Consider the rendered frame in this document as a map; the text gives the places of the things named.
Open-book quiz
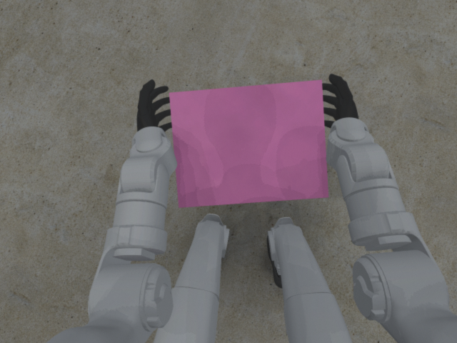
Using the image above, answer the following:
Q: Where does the carton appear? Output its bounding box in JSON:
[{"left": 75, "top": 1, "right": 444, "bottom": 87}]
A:
[{"left": 169, "top": 80, "right": 328, "bottom": 208}]

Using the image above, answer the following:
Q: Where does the left robot upper arm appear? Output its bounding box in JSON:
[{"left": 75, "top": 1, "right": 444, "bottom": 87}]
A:
[{"left": 47, "top": 263, "right": 174, "bottom": 343}]

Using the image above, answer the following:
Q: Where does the robot left hand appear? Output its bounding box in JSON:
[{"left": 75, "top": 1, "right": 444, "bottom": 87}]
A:
[{"left": 137, "top": 79, "right": 172, "bottom": 131}]

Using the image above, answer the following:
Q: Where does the right robot foot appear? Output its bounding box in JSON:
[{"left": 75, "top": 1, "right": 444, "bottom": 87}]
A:
[{"left": 267, "top": 236, "right": 282, "bottom": 288}]

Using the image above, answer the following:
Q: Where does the left robot shin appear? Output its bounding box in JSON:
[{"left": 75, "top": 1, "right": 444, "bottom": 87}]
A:
[{"left": 195, "top": 214, "right": 224, "bottom": 233}]

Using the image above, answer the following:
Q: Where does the robot right hand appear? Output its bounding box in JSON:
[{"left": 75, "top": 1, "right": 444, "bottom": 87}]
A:
[{"left": 322, "top": 74, "right": 358, "bottom": 128}]

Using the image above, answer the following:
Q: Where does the robot right forearm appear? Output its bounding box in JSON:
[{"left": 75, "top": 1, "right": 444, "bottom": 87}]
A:
[{"left": 326, "top": 117, "right": 449, "bottom": 307}]

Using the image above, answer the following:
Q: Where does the robot left forearm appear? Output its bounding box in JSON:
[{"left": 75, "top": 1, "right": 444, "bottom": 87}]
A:
[{"left": 88, "top": 126, "right": 177, "bottom": 313}]

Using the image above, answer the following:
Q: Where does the right robot upper arm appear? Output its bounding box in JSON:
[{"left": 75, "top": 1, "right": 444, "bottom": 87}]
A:
[{"left": 353, "top": 250, "right": 457, "bottom": 343}]

